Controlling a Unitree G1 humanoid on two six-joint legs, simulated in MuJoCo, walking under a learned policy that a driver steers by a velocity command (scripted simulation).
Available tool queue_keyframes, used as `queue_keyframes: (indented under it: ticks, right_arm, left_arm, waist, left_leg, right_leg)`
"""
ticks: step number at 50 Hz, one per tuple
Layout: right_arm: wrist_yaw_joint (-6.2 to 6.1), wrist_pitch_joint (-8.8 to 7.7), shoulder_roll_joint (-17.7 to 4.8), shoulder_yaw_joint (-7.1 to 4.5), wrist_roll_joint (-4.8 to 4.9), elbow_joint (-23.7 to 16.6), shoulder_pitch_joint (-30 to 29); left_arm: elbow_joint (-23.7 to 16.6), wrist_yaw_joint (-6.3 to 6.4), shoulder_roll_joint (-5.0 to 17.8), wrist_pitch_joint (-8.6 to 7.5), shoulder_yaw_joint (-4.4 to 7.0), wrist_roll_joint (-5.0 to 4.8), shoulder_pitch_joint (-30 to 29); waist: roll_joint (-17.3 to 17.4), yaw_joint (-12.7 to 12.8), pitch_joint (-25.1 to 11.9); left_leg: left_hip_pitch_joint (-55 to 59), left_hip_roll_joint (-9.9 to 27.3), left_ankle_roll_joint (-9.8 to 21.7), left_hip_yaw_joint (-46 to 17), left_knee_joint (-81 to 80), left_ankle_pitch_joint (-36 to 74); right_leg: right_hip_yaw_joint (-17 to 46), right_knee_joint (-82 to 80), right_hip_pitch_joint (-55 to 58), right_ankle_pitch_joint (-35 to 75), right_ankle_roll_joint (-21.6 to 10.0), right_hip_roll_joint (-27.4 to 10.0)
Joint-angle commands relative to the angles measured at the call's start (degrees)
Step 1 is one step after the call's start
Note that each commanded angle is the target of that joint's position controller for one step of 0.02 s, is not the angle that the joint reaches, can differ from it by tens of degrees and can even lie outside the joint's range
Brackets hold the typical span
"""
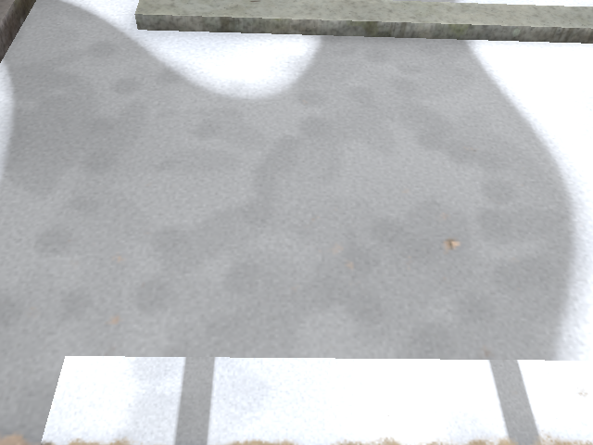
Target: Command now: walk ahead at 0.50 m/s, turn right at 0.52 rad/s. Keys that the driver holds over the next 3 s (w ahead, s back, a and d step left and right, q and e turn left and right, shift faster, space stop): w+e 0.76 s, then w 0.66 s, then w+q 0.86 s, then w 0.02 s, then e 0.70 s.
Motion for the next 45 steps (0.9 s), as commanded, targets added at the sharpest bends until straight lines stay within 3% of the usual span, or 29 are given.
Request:
queue_keyframes:
  ticks: [1, 7, 8, 11, 14, 15, 16, 17, 18, 19, 20, 21, 23, 26, 29, 31, 32, 33, 34, 36, 37, 38, 39, 40, 41, 42, 43, 44, 45]
  right_arm:
    - [0.00, -1.54, -6.1, -1.90, 0.44, -1.0, 4.7]
    - [0.28, -1.76, -7.4, -2.86, 0.34, 0.4, 6.9]
    - [0.29, -1.48, -7.6, -2.89, 0.19, 0.2, 6.5]
    - [0.44, -1.12, -8.5, -3.03, 0.42, -0.1, 6.4]
    - [0.33, 0.07, -10.8, -3.52, 1.40, -0.4, 6.6]
    - [0.70, 1.06, -11.0, -3.57, 2.25, -1.1, 4.3]
    - [0.78, 1.24, -9.6, -3.21, 2.17, -2.5, 2.3]
    - [0.85, 1.33, -0.1, -0.74, 0.21, -4.1, 3.6]
    - [0.46, 1.27, -2.7, -1.00, -0.38, -7.4, 6.2]
    - [0.35, 0.94, -3.8, -0.85, -0.95, -8.0, 1.6]
    - [0.53, 0.46, -4.0, -0.84, -1.43, -8.2, -1.1]
    - [0.75, 0.47, -2.8, -0.51, -1.93, -8.0, -2.1]
    - [0.44, 2.34, 0.8, 0.42, -0.91, -10.1, -3.4]
    - [-0.61, 2.99, 6.9, 2.73, -0.77, -15.5, -10.8]
    - [-0.69, 2.87, 9.6, 5.02, -1.31, -20.9, -20.3]
    - [0.11, 3.62, 7.2, 5.07, -0.94, -23.5, -22.8]
    - [0.18, 3.84, 7.2, 4.81, -1.69, -24.5, -23.5]
    - [0.55, 4.22, 5.3, 3.94, -1.25, -22.4, -19.2]
    - [0.68, 4.48, 6.9, 4.16, -1.26, -21.1, -17.9]
    - [0.66, 4.01, 6.9, 3.46, 0.68, -18.4, -10.2]
    - [0.14, 4.01, 4.0, 1.56, 1.84, -16.6, -3.0]
    - [-0.08, 3.21, -0.1, -0.43, 2.31, -15.1, 5.0]
    - [-0.51, 2.00, -6.0, -2.70, 0.11, -12.9, 12.9]
    - [-0.78, 0.32, -12.3, -3.43, 1.09, -10.3, 13.4]
    - [-1.76, -0.29, -6.8, -2.52, 2.08, -10.4, 9.9]
    - [-1.35, -0.60, -2.5, -1.41, 3.79, -6.9, 7.3]
    - [-0.25, -0.82, 2.2, -0.26, 3.76, -3.2, 5.2]
    - [0.40, -1.12, 6.4, 0.78, 2.21, -0.9, 2.2]
    - [1.26, -1.70, 8.8, 1.26, 0.77, 0.7, 0.3]
  left_arm:
    - [-3.5, -0.97, 2.2, 0.45, 0.39, 0.68, 0.1]
    - [-8.1, -2.72, -0.2, 1.12, -0.97, 0.57, -10.9]
    - [-8.2, -2.33, -1.1, 1.59, -1.41, 0.50, -9.8]
    - [-10.3, -1.89, -0.2, 2.22, -1.53, 0.27, -13.7]
    - [-9.6, -0.93, 1.8, 1.88, -0.10, 0.77, -6.3]
    - [-7.9, -0.75, 1.2, 1.01, 0.24, 0.39, 0.8]
    - [-6.0, -0.31, 4.5, 0.43, 1.50, 0.97, 6.7]
    - [-6.9, 0.42, 11.8, 0.35, 2.51, 0.70, 3.8]
    - [-9.0, 0.67, 16.1, 1.05, 4.01, -0.23, 7.3]
    - [-8.6, 1.31, 13.7, 1.66, 3.78, -0.37, 5.3]
    - [-8.1, 1.72, 9.3, 1.73, 2.49, -0.66, 3.4]
    - [-7.4, 1.49, 6.3, 1.32, 1.33, -0.51, 2.3]
    - [-5.3, 1.21, 3.8, -0.41, 0.04, -0.39, 5.0]
    - [-0.9, 0.56, 3.9, -2.23, -0.30, 0.78, 10.2]
    - [2.7, 0.96, 1.7, -2.54, -1.49, -0.49, 12.1]
    - [2.5, 3.15, 2.7, -2.00, -1.51, -1.44, 11.7]
    - [2.7, 3.91, 3.6, -1.92, -1.13, -1.39, 12.1]
    - [2.2, 3.79, 3.3, -1.80, -0.85, -1.90, 12.8]
    - [2.2, 3.85, 3.5, -1.43, -0.35, -2.25, 13.9]
    - [-1.2, 3.71, 6.0, -1.28, 0.92, -1.52, 9.0]
    - [-1.7, 3.46, 8.0, -2.29, 1.92, -1.30, 9.8]
    - [-2.6, 2.49, 9.9, -3.59, 3.11, -1.89, 7.1]
    - [-5.9, 1.13, 6.9, -5.34, 2.92, -3.13, 3.4]
    - [-5.6, -0.33, -4.6, -5.44, 0.20, -2.98, 2.7]
    - [-4.9, -2.51, -2.5, -5.50, 1.07, -2.58, 7.7]
    - [-6.2, -2.94, -3.6, -4.02, 0.30, -2.93, 3.6]
    - [-9.4, -2.30, -5.6, -2.69, -1.25, -2.63, -0.3]
    - [-10.9, -1.59, -5.4, -1.81, -1.85, -1.98, -1.2]
    - [-10.7, -0.97, -4.9, -0.87, -2.10, -2.81, 0.8]
  waist:
    - [8.2, -1.7, -1.1]
    - [7.6, -2.8, -1.2]
    - [9.9, -2.1, -3.8]
    - [9.2, -2.6, -1.8]
    - [9.0, 0.3, -7.4]
    - [7.5, 4.6, -10.0]
    - [3.1, 8.0, -9.8]
    - [-9.1, 2.2, -5.2]
    - [-6.3, 3.5, -15.9]
    - [-1.7, 3.4, -9.9]
    - [0.3, 1.8, -0.8]
    - [0.9, 0.2, 2.4]
    - [-2.2, -1.3, 2.1]
    - [-2.5, -1.4, 1.7]
    - [1.4, -1.8, 5.4]
    - [0.3, -0.3, 4.4]
    - [-0.8, -0.2, 2.4]
    - [0.8, -0.6, -1.0]
    - [-0.8, -0.3, -4.5]
    - [-4.0, -5.4, -10.6]
    - [-8.2, -9.1, -15.8]
    - [-8.0, -13.9, -19.8]
    - [4.1, -17.0, -25.4]
    - [30.7, -13.8, -27.3]
    - [18.4, -10.5, -24.0]
    - [12.7, -7.9, -10.7]
    - [4.3, -4.2, -0.2]
    - [0.3, -0.8, 3.3]
    - [-0.6, 2.4, 3.9]
  left_leg:
    - [8.8, 15.2, 6.0, -11.5, -13.7, 10.4]
    - [9.7, 15.8, 6.6, -1.2, -11.0, 24.3]
    - [8.0, 15.9, 6.5, 1.2, -9.1, 25.2]
    - [4.6, 16.2, 5.2, 4.2, -6.1, 30.4]
    - [9.5, 16.1, 3.8, 6.6, 11.9, 51.5]
    - [6.0, 14.6, 2.4, 8.2, 22.9, 46.6]
    - [-6.5, 11.6, 0.0, 7.3, 38.5, 23.7]
    - [-26.1, 5.1, -2.7, 5.3, 61.3, -19.3]
    - [-32.1, 2.1, -4.1, -4.1, 69.2, -15.6]
    - [-38.9, 4.0, -4.9, -4.8, 73.2, -12.7]
    - [-43.3, 5.3, -4.7, -4.2, 75.5, -11.4]
    - [-46.6, 5.8, -3.8, -3.5, 79.7, -11.6]
    - [-52.4, 4.3, -2.5, -2.7, 96.0, -14.8]
    - [-67.3, 2.8, 1.0, -3.4, 113.2, -18.2]
    - [-67.4, 3.0, 1.5, 0.0, 99.6, -17.2]
    - [-55.8, 2.6, -0.2, 3.3, 83.2, -16.5]
    - [-51.9, 3.8, -0.2, 0.9, 80.0, -16.8]
    - [-45.5, 3.6, 0.4, 3.2, 72.3, -15.8]
    - [-40.3, 2.2, 1.3, 4.8, 67.9, -16.3]
    - [-19.0, -2.5, 3.1, 5.1, 52.5, -19.3]
    - [-11.4, -4.7, 3.8, 1.8, 50.1, -24.9]
    - [-2.6, -4.0, 5.8, -3.6, 41.1, -25.9]
    - [8.6, 7.1, 8.9, -22.9, 27.3, -39.6]
    - [19.6, 20.9, 17.5, -62.3, -4.4, -24.4]
    - [14.9, 24.4, 19.1, -74.5, -8.2, -26.5]
    - [4.3, 22.8, 17.1, -63.9, -7.0, -28.4]
    - [-5.6, 20.5, 14.0, -51.2, -4.6, -33.9]
    - [-13.2, 18.3, 10.5, -41.5, -2.9, -30.8]
    - [-17.4, 15.2, 7.4, -30.4, -2.2, -22.8]
  right_leg:
    - [0.5, 4.0, -10.9, 4.8, 1.2, -4.0]
    - [-3.1, -5.4, -12.4, 10.0, 2.3, -4.6]
    - [-5.8, -3.4, -7.2, 8.0, 1.4, -3.6]
    - [-8.3, -10.7, -0.9, 8.5, -0.9, -2.0]
    - [-10.6, -18.5, 7.6, 4.1, -3.7, 3.2]
    - [-11.5, -27.9, 16.3, 10.7, -4.7, 4.7]
    - [-4.9, -34.9, 27.1, 13.9, -5.4, 1.9]
    - [17.3, -33.0, 29.8, 36.3, -6.8, -13.2]
    - [33.9, -39.6, 35.0, 39.9, -18.6, -23.6]
    - [33.9, -44.0, 30.3, 15.9, -21.3, -23.5]
    - [29.4, -45.3, 23.0, 3.5, -18.9, -19.1]
    - [27.3, -44.2, 18.9, 0.4, -16.4, -15.3]
    - [23.1, -42.9, 13.7, 6.3, -15.3, -12.9]
    - [22.8, -42.3, 14.0, 0.7, -13.3, -12.7]
    - [18.7, -46.6, 5.8, -2.0, -9.5, -8.0]
    - [20.1, -56.4, 2.0, 10.6, -13.2, -8.1]
    - [21.0, -57.6, 6.6, 21.4, -13.7, -9.9]
    - [15.8, -57.0, 11.6, 33.3, -13.1, -9.1]
    - [12.2, -55.1, 16.0, 48.3, -12.7, -8.8]
    - [8.1, -44.7, 15.4, 85.4, -10.4, -9.6]
    - [9.7, -34.8, 19.2, 101.7, -10.2, -11.8]
    - [9.7, -21.9, 18.8, 102.5, -9.5, -12.2]
    - [6.8, -0.2, 8.4, 82.4, -7.9, -6.0]
    - [12.7, 25.8, -13.1, 7.5, -5.7, 9.8]
    - [17.9, 43.9, -21.0, 3.9, -3.7, 9.3]
    - [11.5, 50.9, -25.2, 3.5, -3.3, 6.8]
    - [7.3, 53.0, -29.1, 2.5, -4.5, 3.2]
    - [6.5, 54.9, -28.3, 3.6, -6.0, 1.5]
    - [7.9, 53.1, -25.1, 5.8, -6.8, 0.2]
Next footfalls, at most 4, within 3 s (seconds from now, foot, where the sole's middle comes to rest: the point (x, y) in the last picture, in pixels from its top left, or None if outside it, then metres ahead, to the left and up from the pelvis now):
0.32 right None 0.18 -0.11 -0.78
0.76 left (338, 402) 0.52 -0.06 -0.61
1.30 right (497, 344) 0.67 -0.41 -0.61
1.84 left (452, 203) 1.08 -0.37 -0.61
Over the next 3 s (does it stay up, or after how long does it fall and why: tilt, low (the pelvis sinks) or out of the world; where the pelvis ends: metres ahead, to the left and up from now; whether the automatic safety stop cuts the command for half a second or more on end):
stays up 1.27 -0.51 0.17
